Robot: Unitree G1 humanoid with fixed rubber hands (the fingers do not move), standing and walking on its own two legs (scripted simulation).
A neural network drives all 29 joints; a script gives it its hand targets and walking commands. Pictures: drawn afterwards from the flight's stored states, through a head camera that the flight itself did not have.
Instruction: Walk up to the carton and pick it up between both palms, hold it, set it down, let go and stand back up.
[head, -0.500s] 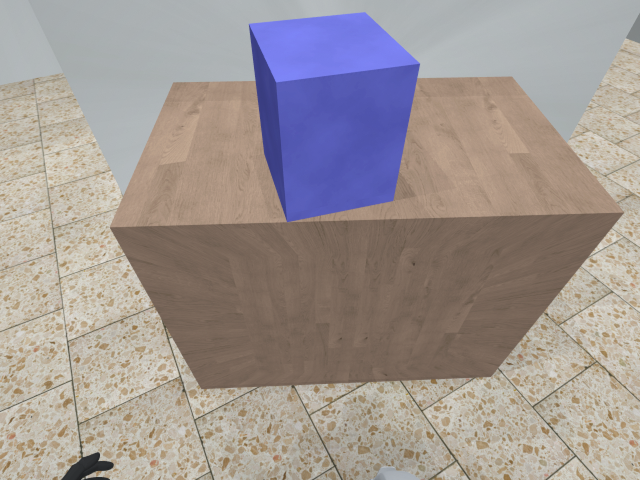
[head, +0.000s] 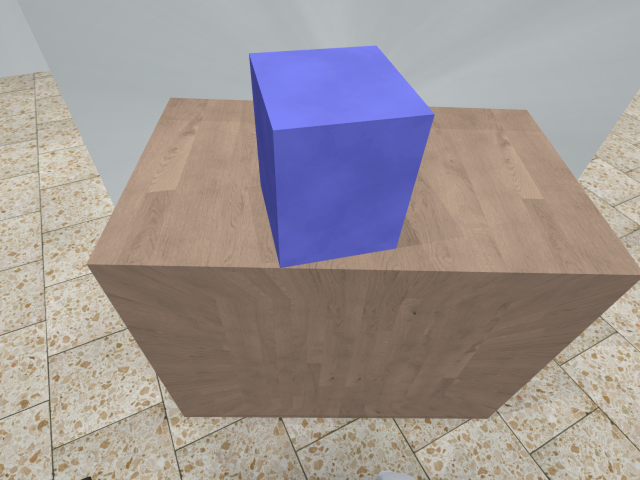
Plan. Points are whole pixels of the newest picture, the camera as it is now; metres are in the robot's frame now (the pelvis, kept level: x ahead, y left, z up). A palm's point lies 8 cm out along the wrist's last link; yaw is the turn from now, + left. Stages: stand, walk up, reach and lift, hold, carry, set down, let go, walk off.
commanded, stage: walk up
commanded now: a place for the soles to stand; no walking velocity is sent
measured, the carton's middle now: (327, 157) +0.58 -0.01 +0.10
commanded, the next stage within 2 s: none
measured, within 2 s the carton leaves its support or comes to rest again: neither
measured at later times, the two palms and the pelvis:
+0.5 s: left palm (103, 477) +0.18 +0.27 -0.06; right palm (627, 477) +0.16 -0.36 -0.06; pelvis +0.03 -0.04 +0.00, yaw +0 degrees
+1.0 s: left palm out of the picture +0.14 +0.33 -0.07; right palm (586, 441) +0.20 -0.32 -0.05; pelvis +0.08 +0.01 +0.00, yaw +0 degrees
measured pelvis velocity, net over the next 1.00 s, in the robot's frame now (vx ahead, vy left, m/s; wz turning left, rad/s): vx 0.08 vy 0.01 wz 0.00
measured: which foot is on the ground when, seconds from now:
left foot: down 0.00-1.00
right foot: up 0.00-0.06, down 0.08-0.94, up 0.96-1.00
